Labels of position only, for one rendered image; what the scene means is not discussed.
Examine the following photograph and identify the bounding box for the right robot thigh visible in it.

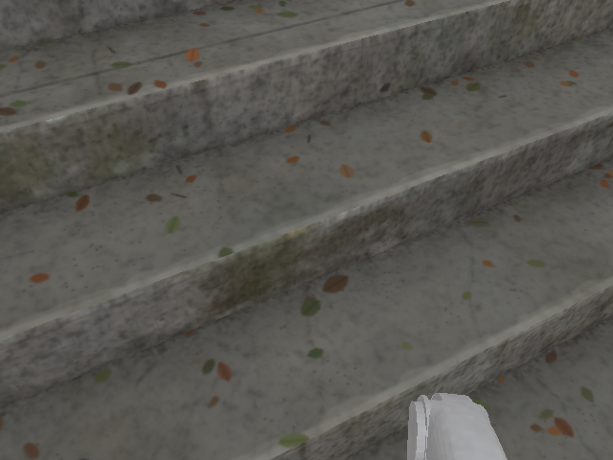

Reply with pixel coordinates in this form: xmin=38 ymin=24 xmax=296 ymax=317
xmin=407 ymin=393 xmax=508 ymax=460

